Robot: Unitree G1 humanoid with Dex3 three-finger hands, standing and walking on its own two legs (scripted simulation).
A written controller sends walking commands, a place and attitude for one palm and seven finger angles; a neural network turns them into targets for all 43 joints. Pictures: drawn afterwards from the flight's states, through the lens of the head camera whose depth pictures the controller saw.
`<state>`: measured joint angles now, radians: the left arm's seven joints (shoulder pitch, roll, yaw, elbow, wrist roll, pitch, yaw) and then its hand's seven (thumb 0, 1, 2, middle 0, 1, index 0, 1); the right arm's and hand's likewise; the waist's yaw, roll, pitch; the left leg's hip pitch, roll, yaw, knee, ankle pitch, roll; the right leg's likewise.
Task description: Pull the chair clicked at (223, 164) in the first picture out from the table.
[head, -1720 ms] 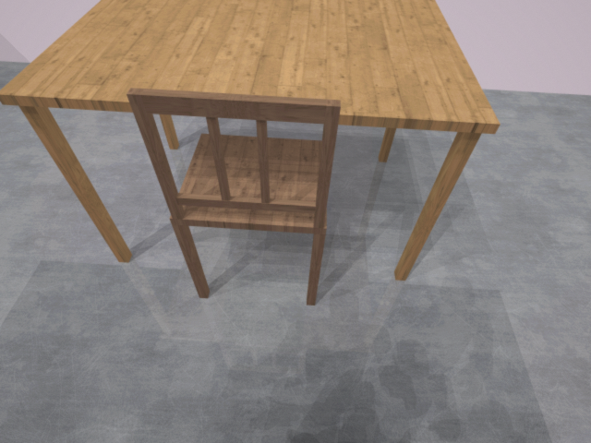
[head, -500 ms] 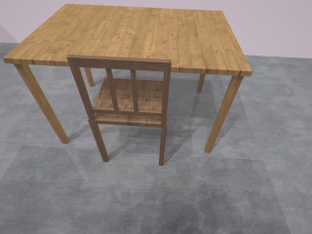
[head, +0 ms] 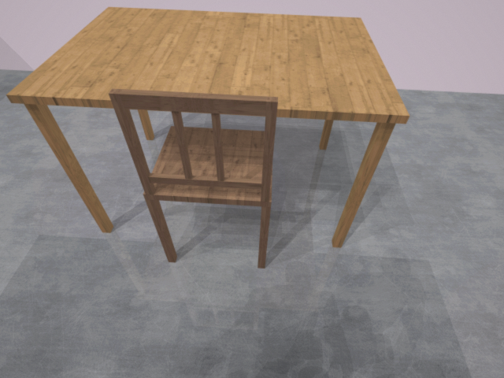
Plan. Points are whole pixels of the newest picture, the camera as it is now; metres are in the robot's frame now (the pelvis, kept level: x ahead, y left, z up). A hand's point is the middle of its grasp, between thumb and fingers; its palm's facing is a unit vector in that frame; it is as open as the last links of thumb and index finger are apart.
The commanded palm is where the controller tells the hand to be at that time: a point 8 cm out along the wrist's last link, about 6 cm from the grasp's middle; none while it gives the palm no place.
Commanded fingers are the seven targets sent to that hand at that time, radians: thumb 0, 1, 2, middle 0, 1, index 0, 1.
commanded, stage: take the last steps up to it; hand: left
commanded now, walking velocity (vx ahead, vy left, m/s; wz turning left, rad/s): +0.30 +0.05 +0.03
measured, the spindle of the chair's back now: (183, 146) +0.72 +0.24 -0.10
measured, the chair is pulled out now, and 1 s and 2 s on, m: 0.00 0.00 0.00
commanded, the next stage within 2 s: come to a stop and stand still in 0.64 s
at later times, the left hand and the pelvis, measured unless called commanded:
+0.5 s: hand out of the picture +0.12 +0.23 -0.18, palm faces +0.02 -0.99 -0.15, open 7.4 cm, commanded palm none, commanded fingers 0.00 0.90 0.90 -0.20 -0.30 -0.20 -0.30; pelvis +0.11 +0.05 +0.00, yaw +0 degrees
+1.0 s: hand (157, 297) +0.31 +0.23 -0.18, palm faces +0.03 -0.97 -0.24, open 7.2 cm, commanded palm none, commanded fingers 0.00 0.90 0.90 -0.20 -0.30 -0.20 -0.30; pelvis +0.25 +0.04 -0.01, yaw +0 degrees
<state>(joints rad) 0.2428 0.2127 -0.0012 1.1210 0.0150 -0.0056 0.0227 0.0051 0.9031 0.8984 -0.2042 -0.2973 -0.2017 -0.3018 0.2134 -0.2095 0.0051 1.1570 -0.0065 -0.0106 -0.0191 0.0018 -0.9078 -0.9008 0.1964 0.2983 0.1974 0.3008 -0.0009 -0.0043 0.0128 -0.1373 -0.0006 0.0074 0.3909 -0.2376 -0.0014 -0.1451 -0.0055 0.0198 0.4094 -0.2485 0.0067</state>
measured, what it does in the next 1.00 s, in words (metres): walks ahead: right foot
